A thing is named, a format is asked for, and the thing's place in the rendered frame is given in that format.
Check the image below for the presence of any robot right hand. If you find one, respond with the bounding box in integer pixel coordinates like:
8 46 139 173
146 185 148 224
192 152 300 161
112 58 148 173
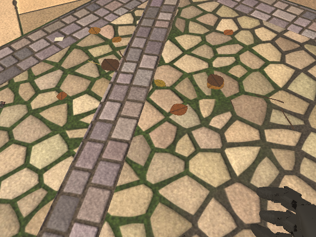
250 186 316 237

